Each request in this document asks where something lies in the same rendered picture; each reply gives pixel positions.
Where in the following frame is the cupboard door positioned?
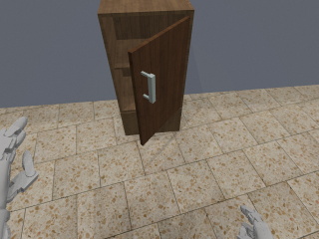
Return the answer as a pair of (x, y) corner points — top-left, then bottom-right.
(128, 16), (190, 145)

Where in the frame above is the right robot hand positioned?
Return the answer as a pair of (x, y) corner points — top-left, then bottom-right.
(236, 204), (274, 239)

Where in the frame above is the left robot hand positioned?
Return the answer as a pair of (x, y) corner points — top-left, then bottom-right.
(0, 116), (39, 209)

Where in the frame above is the robot left forearm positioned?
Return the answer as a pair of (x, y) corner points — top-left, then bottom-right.
(0, 209), (11, 239)

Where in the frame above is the handle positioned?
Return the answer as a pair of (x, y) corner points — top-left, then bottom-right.
(141, 71), (156, 104)

